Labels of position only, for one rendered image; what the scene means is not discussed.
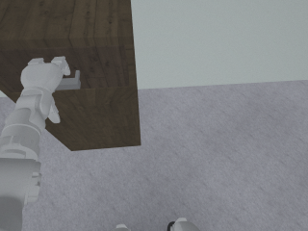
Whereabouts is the robot left upper arm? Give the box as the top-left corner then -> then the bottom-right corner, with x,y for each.
0,158 -> 42,231

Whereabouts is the robot left shin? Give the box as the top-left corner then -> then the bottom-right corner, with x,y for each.
116,224 -> 128,229

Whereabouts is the cabinet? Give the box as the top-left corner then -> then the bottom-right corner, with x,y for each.
0,0 -> 141,151

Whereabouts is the robot left hand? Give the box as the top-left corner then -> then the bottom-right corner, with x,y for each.
20,56 -> 71,123

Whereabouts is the robot left forearm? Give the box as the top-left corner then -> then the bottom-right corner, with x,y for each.
0,86 -> 53,161

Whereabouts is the handle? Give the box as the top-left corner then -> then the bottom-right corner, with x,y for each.
55,70 -> 81,90

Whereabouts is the robot right shin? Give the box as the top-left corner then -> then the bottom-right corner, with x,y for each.
174,218 -> 187,224

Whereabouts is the robot shin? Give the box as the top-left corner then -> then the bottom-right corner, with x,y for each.
116,224 -> 128,229
174,218 -> 187,224

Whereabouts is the drawer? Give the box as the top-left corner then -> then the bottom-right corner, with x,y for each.
0,44 -> 129,93

